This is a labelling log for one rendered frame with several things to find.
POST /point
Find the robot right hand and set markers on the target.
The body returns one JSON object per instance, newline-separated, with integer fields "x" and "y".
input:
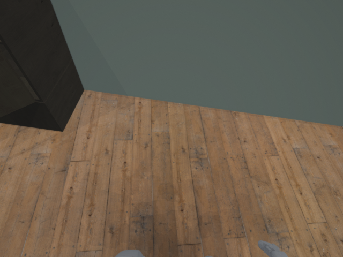
{"x": 271, "y": 249}

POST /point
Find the cupboard door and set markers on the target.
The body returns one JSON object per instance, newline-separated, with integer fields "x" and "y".
{"x": 14, "y": 94}

